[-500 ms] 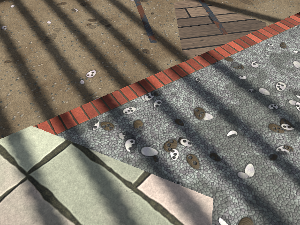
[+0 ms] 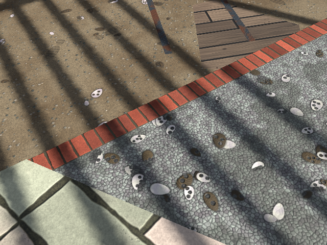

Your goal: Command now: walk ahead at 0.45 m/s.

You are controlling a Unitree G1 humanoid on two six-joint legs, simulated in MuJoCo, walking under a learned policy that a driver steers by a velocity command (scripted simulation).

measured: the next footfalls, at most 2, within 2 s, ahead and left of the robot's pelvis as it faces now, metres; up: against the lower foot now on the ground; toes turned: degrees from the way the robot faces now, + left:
left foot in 0.24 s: +0.31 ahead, +0.08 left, +0.00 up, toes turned +4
right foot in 0.78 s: +0.64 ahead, -0.04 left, +0.00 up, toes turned +17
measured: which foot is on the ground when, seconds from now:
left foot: up 0.00-0.22, down 0.24-0.78, up 0.80-1.00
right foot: down 0.00-0.26, up 0.28-0.76, down 0.78-1.00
